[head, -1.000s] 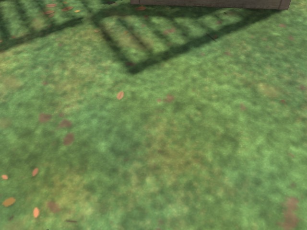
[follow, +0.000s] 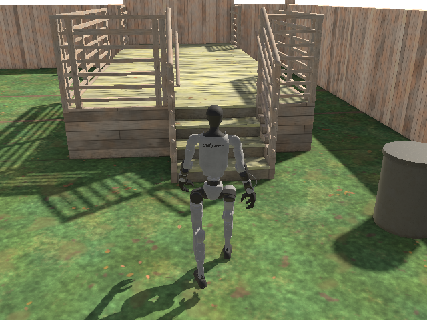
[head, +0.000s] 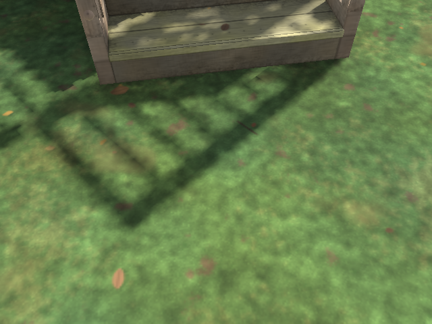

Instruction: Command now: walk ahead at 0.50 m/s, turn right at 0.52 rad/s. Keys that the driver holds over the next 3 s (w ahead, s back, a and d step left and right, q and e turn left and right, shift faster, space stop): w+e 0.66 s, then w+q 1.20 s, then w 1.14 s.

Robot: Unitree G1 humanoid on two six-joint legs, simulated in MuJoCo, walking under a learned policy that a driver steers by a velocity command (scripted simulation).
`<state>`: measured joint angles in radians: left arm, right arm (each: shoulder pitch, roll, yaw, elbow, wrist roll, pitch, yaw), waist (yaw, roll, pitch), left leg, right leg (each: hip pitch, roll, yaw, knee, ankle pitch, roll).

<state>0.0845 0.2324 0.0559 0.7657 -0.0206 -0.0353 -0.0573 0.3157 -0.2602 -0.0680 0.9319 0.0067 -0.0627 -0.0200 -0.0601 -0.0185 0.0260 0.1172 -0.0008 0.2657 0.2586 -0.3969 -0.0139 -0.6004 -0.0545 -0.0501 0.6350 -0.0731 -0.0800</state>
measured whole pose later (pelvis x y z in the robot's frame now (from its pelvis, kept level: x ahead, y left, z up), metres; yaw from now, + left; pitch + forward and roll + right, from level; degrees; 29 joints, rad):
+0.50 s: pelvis +0.29 -0.02 +0.01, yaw -18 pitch +3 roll +0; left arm 0.37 0.28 0.09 0.76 -0.02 -0.04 0.02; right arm 0.00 -0.27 -0.05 0.73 0.01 -0.12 0.02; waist 0.08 0.04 0.01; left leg -0.52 0.01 -0.07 0.47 0.00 -0.02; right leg -0.07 0.11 0.20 0.44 -0.40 -0.06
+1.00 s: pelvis +0.53 -0.12 +0.01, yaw -21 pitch +3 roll +2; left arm 0.02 0.25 0.04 0.62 -0.02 -0.09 -0.03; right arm 0.43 -0.28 -0.06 0.89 0.03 -0.06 0.01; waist -0.12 -0.03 0.02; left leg -0.04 0.00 -0.01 0.36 -0.37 -0.02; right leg -0.46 -0.03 0.03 0.48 -0.07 -0.02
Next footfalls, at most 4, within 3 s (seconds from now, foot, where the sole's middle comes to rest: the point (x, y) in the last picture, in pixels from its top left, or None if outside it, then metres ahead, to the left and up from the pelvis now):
0.04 right None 0.19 -0.10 -0.76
0.52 left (204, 309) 0.51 0.05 -0.76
1.02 right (307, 267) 0.63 -0.29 -0.76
1.52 left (234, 186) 0.96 -0.09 -0.76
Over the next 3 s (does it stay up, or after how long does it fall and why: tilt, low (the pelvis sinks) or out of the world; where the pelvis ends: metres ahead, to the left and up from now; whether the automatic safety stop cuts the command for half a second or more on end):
stays up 1.57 -0.14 0.04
